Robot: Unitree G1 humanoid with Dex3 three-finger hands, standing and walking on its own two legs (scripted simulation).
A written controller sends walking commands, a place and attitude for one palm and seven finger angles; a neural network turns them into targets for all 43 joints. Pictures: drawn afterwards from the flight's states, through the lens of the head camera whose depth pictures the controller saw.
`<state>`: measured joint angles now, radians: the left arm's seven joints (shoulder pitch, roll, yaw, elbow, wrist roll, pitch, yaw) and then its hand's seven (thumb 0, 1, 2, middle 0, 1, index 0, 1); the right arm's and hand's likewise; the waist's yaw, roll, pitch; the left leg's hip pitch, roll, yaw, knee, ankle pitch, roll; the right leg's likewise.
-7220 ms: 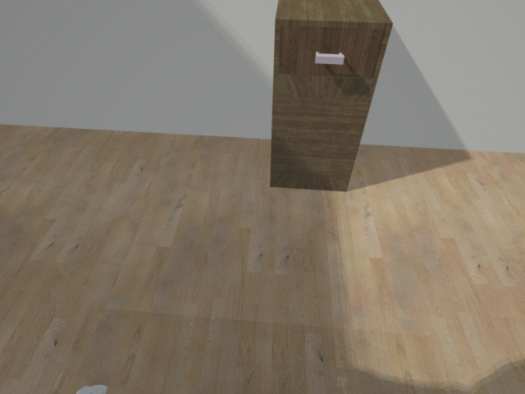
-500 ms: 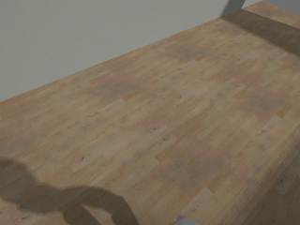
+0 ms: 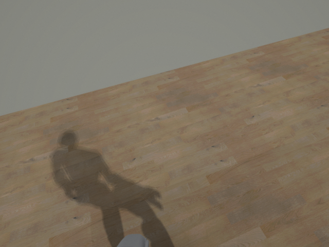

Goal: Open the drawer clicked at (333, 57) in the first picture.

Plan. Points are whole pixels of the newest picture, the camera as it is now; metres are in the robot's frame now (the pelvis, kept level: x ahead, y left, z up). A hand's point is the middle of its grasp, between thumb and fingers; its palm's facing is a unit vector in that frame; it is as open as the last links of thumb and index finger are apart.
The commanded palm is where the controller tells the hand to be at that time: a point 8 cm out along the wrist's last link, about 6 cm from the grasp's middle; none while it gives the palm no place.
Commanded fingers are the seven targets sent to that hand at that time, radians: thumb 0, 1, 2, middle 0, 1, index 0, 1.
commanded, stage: turn to face it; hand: left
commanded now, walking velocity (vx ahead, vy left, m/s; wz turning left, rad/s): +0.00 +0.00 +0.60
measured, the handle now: out of the picture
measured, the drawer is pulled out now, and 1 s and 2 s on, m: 0.00 0.00 0.00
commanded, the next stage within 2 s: none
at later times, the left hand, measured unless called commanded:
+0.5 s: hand out of the picture +0.02 +0.28 -0.17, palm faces +0.33 -0.90 -0.27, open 7.4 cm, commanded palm none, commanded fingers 0.00 0.90 0.90 -0.20 -0.30 -0.20 -0.30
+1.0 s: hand out of the picture -0.04 +0.19 -0.15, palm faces +0.57 -0.77 -0.29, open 7.4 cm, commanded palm none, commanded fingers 0.00 0.90 0.90 -0.20 -0.30 -0.20 -0.30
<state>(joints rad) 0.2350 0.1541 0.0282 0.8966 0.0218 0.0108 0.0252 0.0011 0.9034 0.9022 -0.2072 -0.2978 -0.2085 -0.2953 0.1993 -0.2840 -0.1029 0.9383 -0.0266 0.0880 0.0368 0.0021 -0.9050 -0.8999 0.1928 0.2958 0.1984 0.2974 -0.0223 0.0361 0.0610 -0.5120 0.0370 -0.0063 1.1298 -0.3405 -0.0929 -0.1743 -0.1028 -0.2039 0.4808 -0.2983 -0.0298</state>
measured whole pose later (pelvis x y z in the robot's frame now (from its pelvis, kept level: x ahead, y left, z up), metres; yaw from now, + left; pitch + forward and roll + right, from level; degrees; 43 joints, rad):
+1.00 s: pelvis +0.01 -0.02 +0.00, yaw +36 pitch -1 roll +3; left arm 0.22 0.17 0.02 0.88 0.02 0.01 0.02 0.00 0.90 0.90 -0.21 -0.30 -0.21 -0.30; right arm 0.22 -0.28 -0.09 0.96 -0.02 0.09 0.04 0.00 -0.91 -0.90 0.19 0.30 0.20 0.30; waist -0.03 0.04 0.08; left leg -0.47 0.05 0.00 1.09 -0.37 -0.09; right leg -0.17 -0.12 -0.24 0.49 -0.29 -0.03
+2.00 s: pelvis +0.02 -0.01 +0.00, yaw +72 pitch +0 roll +3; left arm 0.22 0.17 0.03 0.88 0.02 0.01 0.02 0.00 0.90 0.90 -0.21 -0.30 -0.21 -0.30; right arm 0.23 -0.28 -0.09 0.96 -0.02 0.09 0.03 0.00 -0.91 -0.90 0.19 0.30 0.20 0.30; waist -0.03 0.03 0.08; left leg -0.48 0.03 -0.01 1.08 -0.38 -0.09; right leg -0.17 -0.11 -0.21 0.49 -0.31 -0.01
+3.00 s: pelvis +0.03 +0.01 +0.00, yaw +104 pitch -1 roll +3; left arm 0.25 0.16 0.03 0.91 0.02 0.01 0.03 0.00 0.90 0.90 -0.21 -0.30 -0.21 -0.30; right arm 0.25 -0.27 -0.09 0.98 -0.03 0.08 0.02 0.00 -0.91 -0.90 0.19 0.30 0.20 0.30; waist -0.02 0.04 0.04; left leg -0.46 0.01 -0.06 1.12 -0.35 -0.07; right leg -0.19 -0.08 -0.14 0.48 -0.27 -0.03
